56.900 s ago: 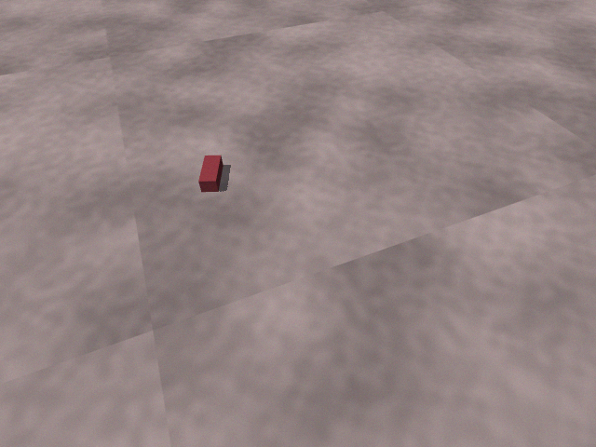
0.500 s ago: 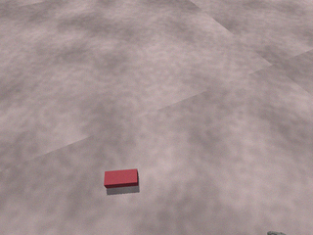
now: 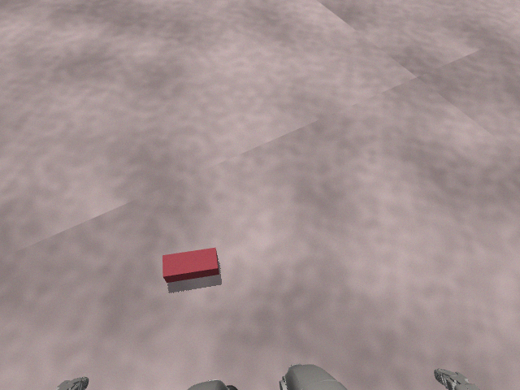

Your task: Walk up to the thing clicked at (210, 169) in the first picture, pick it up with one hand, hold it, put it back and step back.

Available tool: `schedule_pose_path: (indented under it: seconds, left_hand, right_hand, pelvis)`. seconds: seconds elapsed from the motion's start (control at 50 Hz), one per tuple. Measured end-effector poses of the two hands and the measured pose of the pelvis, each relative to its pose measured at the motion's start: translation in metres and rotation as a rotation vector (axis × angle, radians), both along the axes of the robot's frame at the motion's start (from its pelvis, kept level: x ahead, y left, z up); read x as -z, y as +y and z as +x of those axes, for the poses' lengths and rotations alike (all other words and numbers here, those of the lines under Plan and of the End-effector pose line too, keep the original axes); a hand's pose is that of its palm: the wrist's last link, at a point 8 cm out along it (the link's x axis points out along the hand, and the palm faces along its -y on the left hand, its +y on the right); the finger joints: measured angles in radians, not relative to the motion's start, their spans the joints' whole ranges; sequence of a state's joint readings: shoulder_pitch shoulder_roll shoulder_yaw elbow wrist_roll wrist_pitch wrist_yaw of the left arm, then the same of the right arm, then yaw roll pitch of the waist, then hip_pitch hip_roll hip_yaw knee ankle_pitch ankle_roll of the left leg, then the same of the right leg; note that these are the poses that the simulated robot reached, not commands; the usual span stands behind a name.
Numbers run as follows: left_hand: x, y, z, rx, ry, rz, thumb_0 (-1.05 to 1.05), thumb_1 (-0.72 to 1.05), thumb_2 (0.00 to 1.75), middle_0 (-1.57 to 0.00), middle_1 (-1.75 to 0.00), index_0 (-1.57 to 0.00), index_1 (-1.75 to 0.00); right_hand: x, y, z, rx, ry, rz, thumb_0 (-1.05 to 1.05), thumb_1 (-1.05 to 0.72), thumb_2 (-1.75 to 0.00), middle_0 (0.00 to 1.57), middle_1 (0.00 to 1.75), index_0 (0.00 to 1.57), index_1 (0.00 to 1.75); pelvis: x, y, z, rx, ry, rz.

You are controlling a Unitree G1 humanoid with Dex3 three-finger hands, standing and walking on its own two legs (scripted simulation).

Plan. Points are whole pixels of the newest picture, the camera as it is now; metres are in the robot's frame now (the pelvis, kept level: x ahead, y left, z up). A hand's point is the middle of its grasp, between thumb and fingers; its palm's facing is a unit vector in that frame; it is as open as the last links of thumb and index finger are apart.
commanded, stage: step back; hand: left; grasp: from above
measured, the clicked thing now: (191, 265) +0.58 +0.22 -0.73
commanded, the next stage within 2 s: none
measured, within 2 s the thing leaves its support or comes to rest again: neither
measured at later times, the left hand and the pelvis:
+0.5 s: hand out of the picture -0.01 +0.21 -0.14, palm faces +0.02 -0.93 -0.38, open 7.4 cm; pelvis -0.13 -0.05 +0.00, yaw +3 degrees
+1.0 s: hand out of the picture -0.23 +0.17 -0.14, palm faces -0.01 -0.91 -0.42, open 7.4 cm; pelvis -0.30 -0.11 -0.01, yaw +0 degrees
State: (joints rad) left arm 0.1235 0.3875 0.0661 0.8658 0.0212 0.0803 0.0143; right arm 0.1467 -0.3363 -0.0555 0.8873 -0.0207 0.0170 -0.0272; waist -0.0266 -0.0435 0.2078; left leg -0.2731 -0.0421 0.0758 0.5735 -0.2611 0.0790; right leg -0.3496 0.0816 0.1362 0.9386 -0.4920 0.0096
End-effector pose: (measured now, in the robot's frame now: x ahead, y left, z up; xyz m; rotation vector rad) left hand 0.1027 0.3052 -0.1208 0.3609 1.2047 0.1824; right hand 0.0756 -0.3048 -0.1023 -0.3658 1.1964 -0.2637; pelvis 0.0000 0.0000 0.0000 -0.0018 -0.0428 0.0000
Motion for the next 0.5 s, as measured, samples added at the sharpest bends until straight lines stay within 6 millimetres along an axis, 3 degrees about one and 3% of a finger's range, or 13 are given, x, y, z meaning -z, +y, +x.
schedule_pose_path:
  seconds: [0.1,0.2,0.28,0.36,0.5]
  left_hand:
    - [-0.007,-0.008,-0.025,0.012,-0.008,0.029,0.0,0.9,0.9,-0.2,-0.3,-0.21,-0.3]
    - [-0.016,-0.026,-0.058,0.012,-0.031,0.052,0.0,0.9,0.9,-0.2,-0.3,-0.21,-0.3]
    - [-0.027,-0.041,-0.086,-0.005,-0.036,0.044,0.0,0.9,0.9,-0.2,-0.3,-0.21,-0.3]
    - [-0.031,-0.052,-0.101,-0.015,-0.067,0.036,0.01,0.9,0.9,-0.21,-0.3,-0.21,-0.3]
    - [-0.019,-0.057,-0.126,-0.016,-0.147,0.006,0.0,0.9,0.9,-0.21,-0.3,-0.21,-0.3]
  right_hand:
    - [0.01,-0.012,-0.016,-0.009,-0.034,0.029,0.01,-0.9,-0.9,0.2,0.3,0.2,0.3]
    - [0.019,-0.037,-0.034,-0.005,-0.06,0.048,0.01,-0.9,-0.9,0.2,0.3,0.2,0.3]
    - [0.011,-0.051,-0.052,-0.004,-0.048,0.047,0.01,-0.9,-0.9,0.2,0.3,0.2,0.3]
    - [0.004,-0.062,-0.075,-0.029,-0.025,0.023,0.01,-0.9,-0.9,0.2,0.3,0.2,0.3]
    - [0.003,-0.066,-0.115,-0.087,0.02,-0.022,0.01,-0.91,-0.9,0.2,0.3,0.2,0.3]
  pelvis:
    - [0.004,-0.014,-0.025,0.026,0.0,0.004]
    - [0.008,-0.035,-0.053,0.034,-0.006,-0.015]
    - [-0.001,-0.046,-0.071,0.032,-0.002,0.023]
    - [-0.006,-0.051,-0.09,0.014,0.013,0.031]
    - [0.003,-0.053,-0.134,-0.049,0.012,0.016]
